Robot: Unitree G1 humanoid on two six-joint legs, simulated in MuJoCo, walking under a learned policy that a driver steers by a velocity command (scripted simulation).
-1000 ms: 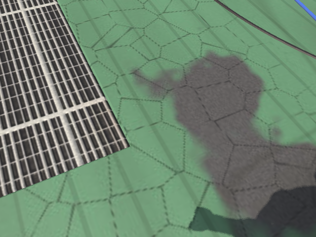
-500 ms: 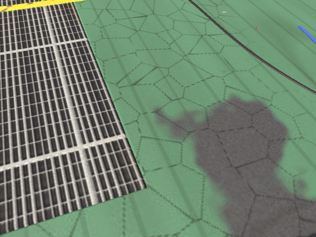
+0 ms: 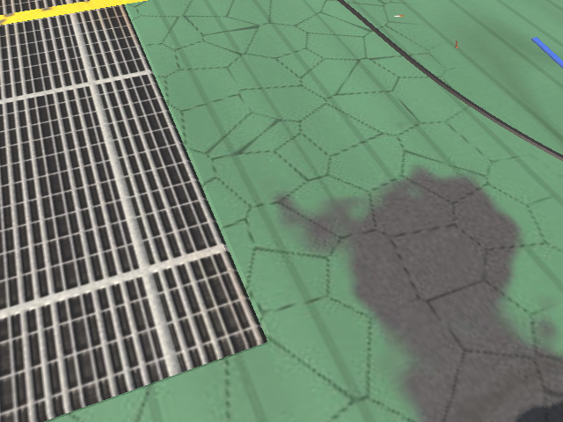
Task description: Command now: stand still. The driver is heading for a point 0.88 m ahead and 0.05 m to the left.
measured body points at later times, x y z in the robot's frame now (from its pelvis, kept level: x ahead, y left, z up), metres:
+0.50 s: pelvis +0.01 +0.01 +0.00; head +0.02 +0.01 +0.45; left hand +0.00 +0.23 -0.17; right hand -0.02 -0.21 -0.16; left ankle -0.05 +0.10 -0.74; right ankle +0.04 -0.11 -0.74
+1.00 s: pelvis +0.11 -0.03 -0.01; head +0.12 -0.05 +0.44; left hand +0.25 +0.22 -0.13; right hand -0.01 -0.27 -0.16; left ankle -0.05 +0.10 -0.74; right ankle +0.19 -0.15 -0.73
